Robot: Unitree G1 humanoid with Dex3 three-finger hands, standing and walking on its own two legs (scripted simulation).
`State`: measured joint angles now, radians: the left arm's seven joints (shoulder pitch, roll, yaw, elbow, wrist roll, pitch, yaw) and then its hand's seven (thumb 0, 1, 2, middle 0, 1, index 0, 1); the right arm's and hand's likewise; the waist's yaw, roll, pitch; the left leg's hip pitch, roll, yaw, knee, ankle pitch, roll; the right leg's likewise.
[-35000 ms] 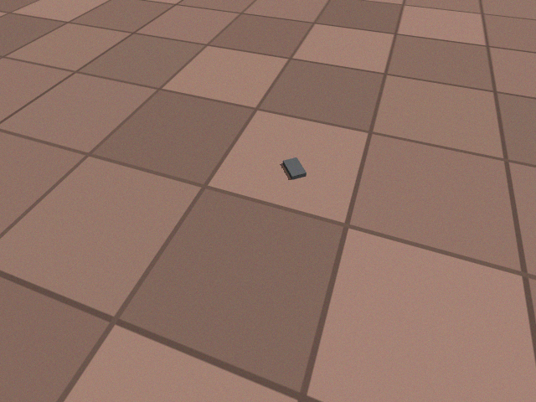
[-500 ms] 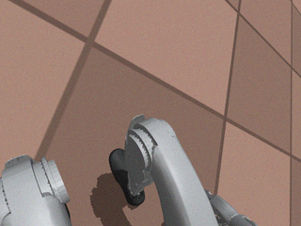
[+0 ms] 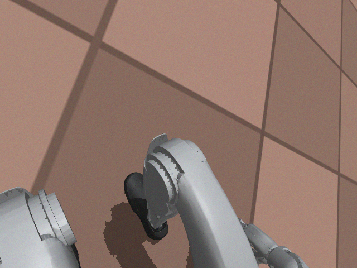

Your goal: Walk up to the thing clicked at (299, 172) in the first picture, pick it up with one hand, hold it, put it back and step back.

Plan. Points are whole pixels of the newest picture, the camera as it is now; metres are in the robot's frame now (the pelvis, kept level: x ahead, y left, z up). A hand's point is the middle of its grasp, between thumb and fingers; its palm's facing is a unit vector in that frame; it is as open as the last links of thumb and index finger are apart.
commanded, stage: open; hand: left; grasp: from above
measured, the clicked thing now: out of the picture +0.45 +0.36 -0.29
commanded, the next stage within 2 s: withdraw in 0.98 s
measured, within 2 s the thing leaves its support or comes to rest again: neither
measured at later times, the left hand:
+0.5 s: hand out of the picture +0.45 +0.35 -0.26, palm faces -0.45 -0.15 -0.88, open 11.8 cm
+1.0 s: hand out of the picture +0.45 +0.35 -0.26, palm faces -0.46 -0.14 -0.88, open 13.5 cm
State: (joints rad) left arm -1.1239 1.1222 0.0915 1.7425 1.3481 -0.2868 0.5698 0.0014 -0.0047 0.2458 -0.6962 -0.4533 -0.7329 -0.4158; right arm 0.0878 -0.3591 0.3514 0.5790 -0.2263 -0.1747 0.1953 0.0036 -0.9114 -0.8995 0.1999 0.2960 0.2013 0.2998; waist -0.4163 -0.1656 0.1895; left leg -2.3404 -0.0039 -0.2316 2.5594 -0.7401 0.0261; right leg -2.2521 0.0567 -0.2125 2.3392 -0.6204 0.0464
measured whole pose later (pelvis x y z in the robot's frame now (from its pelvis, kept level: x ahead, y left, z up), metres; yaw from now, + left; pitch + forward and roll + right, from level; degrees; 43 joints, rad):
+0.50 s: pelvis +0.00 +0.00 +0.00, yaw -1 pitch +28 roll -17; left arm -1.12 1.14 0.06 1.73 1.34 -0.30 0.56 0.00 -0.12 0.63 -0.38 -0.76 -0.40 -0.73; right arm 0.09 -0.36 0.37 0.58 -0.23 -0.18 0.19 0.00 -0.90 -0.90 0.20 0.30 0.20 0.30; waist -0.41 -0.18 0.18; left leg -2.33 0.00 -0.24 2.56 -0.74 0.03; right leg -2.24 0.06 -0.22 2.33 -0.62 0.05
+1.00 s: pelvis +0.00 +0.00 +0.00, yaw -1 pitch +28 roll -16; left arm -1.12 1.15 0.07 1.72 1.33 -0.30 0.55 0.00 -0.40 0.87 -0.12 -1.03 -0.14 -1.00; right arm 0.09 -0.36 0.38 0.58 -0.24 -0.18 0.19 0.00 -0.90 -0.90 0.20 0.30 0.20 0.30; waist -0.41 -0.18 0.20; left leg -2.34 0.00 -0.24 2.56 -0.73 0.03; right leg -2.24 0.06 -0.22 2.32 -0.61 0.05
